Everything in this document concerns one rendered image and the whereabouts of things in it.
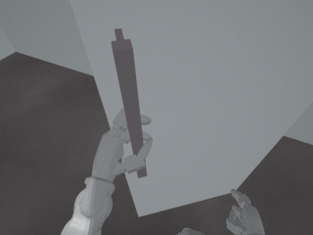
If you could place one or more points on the handle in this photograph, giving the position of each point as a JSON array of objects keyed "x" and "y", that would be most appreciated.
[{"x": 123, "y": 55}]

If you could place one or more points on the robot left hand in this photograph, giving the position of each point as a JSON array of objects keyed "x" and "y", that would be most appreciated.
[{"x": 110, "y": 150}]

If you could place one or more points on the robot right hand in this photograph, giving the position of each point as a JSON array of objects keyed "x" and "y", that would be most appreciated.
[{"x": 248, "y": 221}]

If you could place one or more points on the left robot forearm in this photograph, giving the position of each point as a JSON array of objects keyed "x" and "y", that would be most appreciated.
[{"x": 91, "y": 208}]

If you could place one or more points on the fridge door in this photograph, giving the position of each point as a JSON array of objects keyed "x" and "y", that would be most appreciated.
[{"x": 221, "y": 80}]

